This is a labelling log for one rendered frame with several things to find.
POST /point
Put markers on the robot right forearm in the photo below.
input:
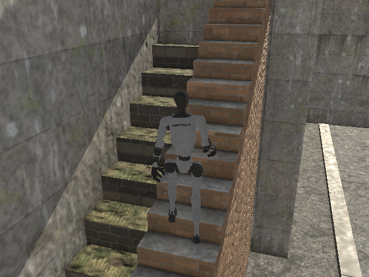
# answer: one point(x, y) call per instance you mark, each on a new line
point(210, 147)

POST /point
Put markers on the robot left hand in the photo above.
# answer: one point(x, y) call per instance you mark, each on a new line
point(155, 173)

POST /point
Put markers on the robot right upper arm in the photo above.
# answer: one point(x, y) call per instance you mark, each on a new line
point(200, 120)

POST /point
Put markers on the robot right hand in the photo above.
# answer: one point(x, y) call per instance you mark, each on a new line
point(212, 153)

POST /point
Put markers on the robot left forearm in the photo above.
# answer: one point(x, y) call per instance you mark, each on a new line
point(156, 156)

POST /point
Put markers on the humanoid robot torso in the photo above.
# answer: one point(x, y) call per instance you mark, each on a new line
point(183, 138)

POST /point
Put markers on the robot right shin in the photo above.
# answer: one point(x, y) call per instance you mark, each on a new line
point(196, 214)

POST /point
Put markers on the robot left upper arm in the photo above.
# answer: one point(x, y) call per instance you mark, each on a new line
point(161, 132)

